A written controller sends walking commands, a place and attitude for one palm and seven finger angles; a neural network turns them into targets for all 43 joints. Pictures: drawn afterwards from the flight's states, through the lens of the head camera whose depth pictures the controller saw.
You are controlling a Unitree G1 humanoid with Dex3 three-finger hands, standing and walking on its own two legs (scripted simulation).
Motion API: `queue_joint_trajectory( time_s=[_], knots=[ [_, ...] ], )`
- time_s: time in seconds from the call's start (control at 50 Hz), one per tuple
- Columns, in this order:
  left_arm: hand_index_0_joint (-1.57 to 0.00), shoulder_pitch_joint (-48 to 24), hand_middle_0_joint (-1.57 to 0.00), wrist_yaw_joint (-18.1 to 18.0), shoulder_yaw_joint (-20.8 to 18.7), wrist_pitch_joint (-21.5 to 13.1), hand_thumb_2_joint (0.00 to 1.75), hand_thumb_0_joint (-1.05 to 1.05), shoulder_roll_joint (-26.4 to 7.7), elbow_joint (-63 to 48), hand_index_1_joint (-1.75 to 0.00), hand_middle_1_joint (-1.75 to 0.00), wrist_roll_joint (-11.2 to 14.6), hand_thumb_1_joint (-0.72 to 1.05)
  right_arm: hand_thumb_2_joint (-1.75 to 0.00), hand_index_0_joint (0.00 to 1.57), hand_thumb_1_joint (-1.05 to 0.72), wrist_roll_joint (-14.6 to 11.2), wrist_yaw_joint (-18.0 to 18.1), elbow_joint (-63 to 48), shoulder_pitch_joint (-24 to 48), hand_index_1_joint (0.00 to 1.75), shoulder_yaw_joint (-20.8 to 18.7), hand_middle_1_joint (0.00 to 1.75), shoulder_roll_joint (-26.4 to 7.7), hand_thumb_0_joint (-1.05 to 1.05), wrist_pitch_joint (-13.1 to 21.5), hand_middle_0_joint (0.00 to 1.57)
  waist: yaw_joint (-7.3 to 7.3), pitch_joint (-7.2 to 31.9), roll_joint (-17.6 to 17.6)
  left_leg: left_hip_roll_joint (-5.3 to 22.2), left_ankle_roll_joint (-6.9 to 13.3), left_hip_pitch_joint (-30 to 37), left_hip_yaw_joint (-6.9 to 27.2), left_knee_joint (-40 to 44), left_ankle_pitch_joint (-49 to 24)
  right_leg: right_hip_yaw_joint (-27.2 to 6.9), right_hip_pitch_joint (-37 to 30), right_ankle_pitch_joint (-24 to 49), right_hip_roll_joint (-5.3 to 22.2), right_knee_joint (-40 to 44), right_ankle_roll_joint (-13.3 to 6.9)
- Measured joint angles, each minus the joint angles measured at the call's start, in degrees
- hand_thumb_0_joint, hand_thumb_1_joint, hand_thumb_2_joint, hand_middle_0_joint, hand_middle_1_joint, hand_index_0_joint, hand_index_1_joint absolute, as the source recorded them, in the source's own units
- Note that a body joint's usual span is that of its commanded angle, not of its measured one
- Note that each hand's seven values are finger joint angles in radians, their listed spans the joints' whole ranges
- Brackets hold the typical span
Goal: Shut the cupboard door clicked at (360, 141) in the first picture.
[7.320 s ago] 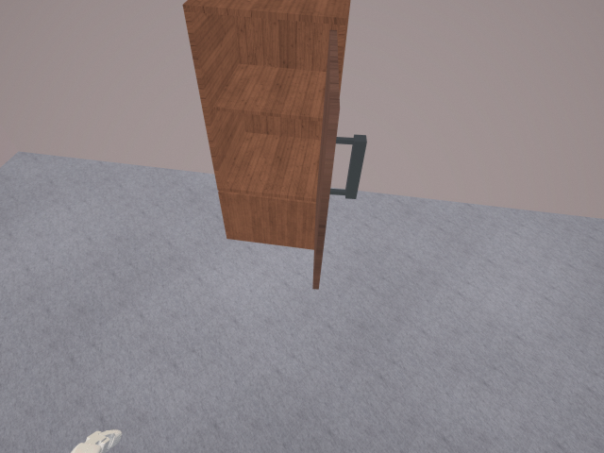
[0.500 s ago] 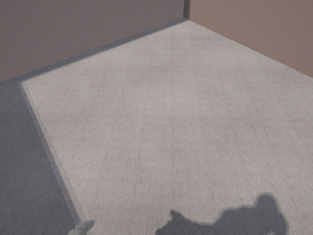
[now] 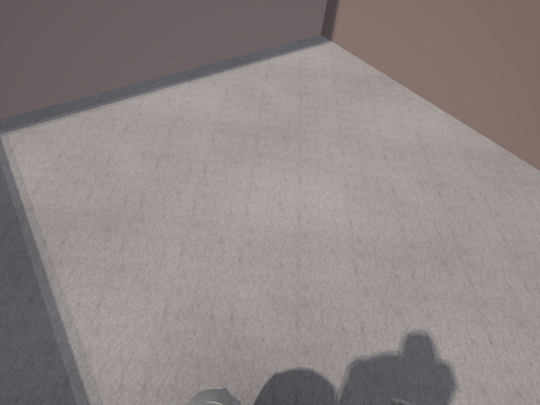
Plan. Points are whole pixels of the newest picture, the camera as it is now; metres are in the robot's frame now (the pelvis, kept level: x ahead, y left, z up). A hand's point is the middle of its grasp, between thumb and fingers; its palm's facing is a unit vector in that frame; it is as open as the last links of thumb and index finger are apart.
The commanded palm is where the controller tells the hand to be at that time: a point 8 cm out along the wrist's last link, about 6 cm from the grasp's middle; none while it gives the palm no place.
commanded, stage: walk around to get in front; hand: left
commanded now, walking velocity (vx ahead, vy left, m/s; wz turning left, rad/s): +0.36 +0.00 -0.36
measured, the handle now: out of the picture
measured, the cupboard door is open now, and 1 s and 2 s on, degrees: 95 95 95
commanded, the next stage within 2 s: walk to a spot facing it in 0.22 s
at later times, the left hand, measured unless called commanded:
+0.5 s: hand (210, 306) +0.31 +0.14 -0.16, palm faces -0.16 -0.98 -0.14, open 7.4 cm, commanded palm none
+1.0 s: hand (169, 292) +0.33 +0.23 -0.18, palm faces +0.22 -0.95 -0.20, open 7.3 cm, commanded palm none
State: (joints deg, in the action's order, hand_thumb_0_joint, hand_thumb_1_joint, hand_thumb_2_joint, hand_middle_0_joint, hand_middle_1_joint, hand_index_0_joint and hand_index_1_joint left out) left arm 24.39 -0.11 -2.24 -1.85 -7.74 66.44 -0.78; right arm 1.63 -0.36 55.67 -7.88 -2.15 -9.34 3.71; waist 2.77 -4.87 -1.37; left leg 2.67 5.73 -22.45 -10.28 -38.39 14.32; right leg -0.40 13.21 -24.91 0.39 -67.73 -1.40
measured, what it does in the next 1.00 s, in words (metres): walks ahead: right foot, then left foot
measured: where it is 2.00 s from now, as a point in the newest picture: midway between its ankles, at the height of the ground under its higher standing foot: (276, 400)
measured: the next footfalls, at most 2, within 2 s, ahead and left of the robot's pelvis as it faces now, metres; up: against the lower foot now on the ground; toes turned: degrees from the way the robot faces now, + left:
right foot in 0.54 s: +0.30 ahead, -0.14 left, +0.00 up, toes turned -14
left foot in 0.94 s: +0.33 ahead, +0.14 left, +0.00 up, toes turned +18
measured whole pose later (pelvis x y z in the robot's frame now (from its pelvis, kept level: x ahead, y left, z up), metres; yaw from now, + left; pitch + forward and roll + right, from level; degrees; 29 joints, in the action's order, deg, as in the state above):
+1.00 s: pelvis +0.26 +0.02 -0.01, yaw +10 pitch -1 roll -2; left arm 7.9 -1.2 -5.1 2.6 -13.0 53.6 -1.4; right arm 1.7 -1.0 51.3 -10.9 -5.2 -13.4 -0.7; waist -1.3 -3.5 -2.3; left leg 4.3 1.6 -25.4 -5.9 -44.7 18.6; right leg 12.5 19.7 -31.3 10.7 -53.3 3.8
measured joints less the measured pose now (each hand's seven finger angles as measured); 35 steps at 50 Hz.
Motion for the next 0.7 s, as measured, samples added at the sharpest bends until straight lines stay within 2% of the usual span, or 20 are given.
queue_joint_trajectory(
  time_s=[0.02, 0.06, 0.14, 0.22, 0.36, 0.46, 0.5, 0.54, 0.58, 0.6, 0.64, 0.7],
  knots=[
    [-0.20, -0.9, -0.20, 0.2, -0.3, 0.1, 0.89, 0.01, -0.2, -0.4, -0.30, -0.30, -0.2, 0.91, -0.90, 0.20, -0.91, -0.1, 0.3, 0.6, -1.1, 0.30, 0.0, 0.30, 0.2, 0.00, 0.0, 0.20, -0.22, 0.2, -0.1, -0.4, 0.0, 1.9, -0.5, 2.0, -0.2, 0.1, 3.6, 2.7, 0.7, -3.7, 0.0],
    [-0.20, -3.0, -0.20, 0.4, -0.9, 0.4, 0.89, 0.01, -0.8, -1.7, -0.30, -0.30, -0.6, 0.91, -0.90, 0.20, -0.92, -0.4, 1.3, 2.0, -3.7, 0.30, -0.6, 0.30, 0.7, -0.01, 0.4, 0.21, -0.65, 0.7, -0.4, -1.3, 0.0, 5.7, -1.2, 6.3, -0.8, 0.0, 9.7, 7.2, 2.2, -5.9, 0.3],
    [-0.20, -6.4, -0.20, 0.2, -2.1, 1.2, 0.89, 0.01, -1.7, -4.6, -0.30, -0.30, -0.9, 0.91, -0.90, 0.20, -0.94, -0.7, 1.8, 4.8, -8.8, 0.30, -0.8, 0.30, 0.6, -0.01, 0.5, 0.21, -0.99, 2.4, -0.8, -2.3, -0.1, 11.5, -2.7, 12.9, -1.2, -0.9, 18.5, 13.6, 3.7, -3.8, 1.2],
    [-0.20, -8.7, -0.20, 0.5, -3.1, 2.4, 0.90, 0.01, -2.1, -6.3, -0.30, -0.30, -1.1, 0.91, -0.90, 0.20, -0.93, -0.8, 1.9, 6.5, -13.3, 0.30, -0.5, 0.30, 1.4, -0.01, 0.4, 0.20, -1.49, 3.9, -0.8, -3.0, -0.3, 15.7, -4.4, 16.5, -0.1, -1.1, 23.3, 18.9, 4.4, -1.7, 2.2],
    [-0.20, -11.3, -0.19, 1.0, -3.7, 3.9, 0.90, 0.01, -2.3, -7.4, -0.30, -0.30, -1.1, 0.91, -0.90, 0.20, -0.92, -0.6, 2.3, 7.5, -17.9, 0.30, 0.3, 0.30, 4.0, 0.00, 0.6, 0.20, -3.44, 4.1, -0.3, -2.5, -1.5, 21.0, -8.0, 18.6, 3.9, 1.8, 24.8, 19.9, 5.1, 3.8, 3.3],
    [-0.20, -15.4, -0.19, 0.4, -2.0, 3.1, 0.90, 0.01, -1.7, -7.5, -0.30, -0.30, -1.0, 0.91, -0.90, 0.20, -0.91, 0.2, 2.3, 9.0, -19.9, 0.30, 1.5, 0.30, 6.2, 0.00, 0.7, 0.20, -6.42, 2.1, 0.4, -1.1, -2.9, 22.8, -7.6, 17.5, 7.0, 5.6, 17.9, 15.4, 4.3, 20.9, 1.9],
    [-0.20, -17.1, -0.19, 0.1, -1.1, 2.1, 0.90, 0.01, -1.0, -7.9, -0.30, -0.30, -1.0, 0.91, -0.90, 0.20, -0.91, 0.1, 2.1, 10.0, -20.9, 0.30, 1.7, 0.30, 7.0, 0.00, 0.2, 0.20, -7.12, 1.5, 0.8, -0.3, -3.8, 22.6, -6.7, 15.2, 9.0, 7.3, 13.9, 14.3, 2.8, 28.0, 1.5],
    [-0.20, -18.1, -0.19, 0.0, -0.3, 0.6, 0.90, 0.01, -0.4, -8.4, -0.30, -0.30, -1.0, 0.91, -0.90, 0.20, -0.91, -0.5, 1.8, 10.9, -22.4, 0.30, 1.7, 0.30, 7.7, 0.00, -0.5, 0.21, -7.31, 1.7, 0.6, 0.4, -4.7, 21.1, -5.3, 9.5, 11.3, 8.9, 8.7, 18.0, 1.9, 35.5, 0.7],
    [-0.20, -19.1, -0.20, -0.4, 0.2, -1.1, 0.90, 0.01, 0.8, -8.7, -0.30, -0.30, -0.9, 0.91, -0.90, 0.20, -0.91, -1.2, 1.5, 11.5, -22.2, 0.30, 1.3, 0.30, 7.8, 0.00, -1.7, 0.21, -6.93, 1.3, 1.2, 1.6, -5.9, 15.3, -1.7, -4.4, 14.1, 10.3, 7.3, 13.2, 2.0, 35.1, -1.2],
    [-0.20, -19.3, -0.20, -0.5, 0.6, -1.4, 0.90, 0.01, 1.4, -9.1, -0.30, -0.30, -0.7, 0.91, -0.90, 0.20, -0.91, -1.5, 1.6, 11.2, -21.6, 0.30, 1.0, 0.30, 7.6, 0.00, -2.4, 0.21, -6.92, 1.0, 1.4, 1.2, -6.3, 11.5, 1.0, -12.9, 16.2, 11.1, 6.6, 11.5, 2.6, 34.3, -1.4],
    [-0.20, -19.1, -0.20, -0.8, 1.0, -1.4, 0.89, 0.01, 2.4, -9.8, -0.30, -0.30, -0.5, 0.91, -0.90, 0.20, -0.91, -1.6, 1.5, 10.4, -19.9, 0.30, 0.3, 0.30, 6.7, 0.00, -3.7, 0.21, -6.17, 0.9, 1.5, 0.8, -7.1, 5.0, 4.0, -25.1, 16.6, 12.4, 4.6, 10.1, 3.7, 34.7, -1.2],
    [-0.21, -18.5, -0.20, -1.9, -0.1, -1.9, 0.89, -0.03, 3.1, -11.5, -0.30, -0.30, 0.5, 0.92, -0.90, 0.20, -0.91, -1.2, 1.3, 8.2, -16.0, 0.30, -0.9, 0.30, 4.1, 0.00, -5.4, 0.21, -5.04, 1.7, 2.0, 1.9, -8.1, -2.6, 5.7, -30.9, 13.5, 14.2, 1.8, 10.3, 4.7, 37.1, -0.3]
  ],
)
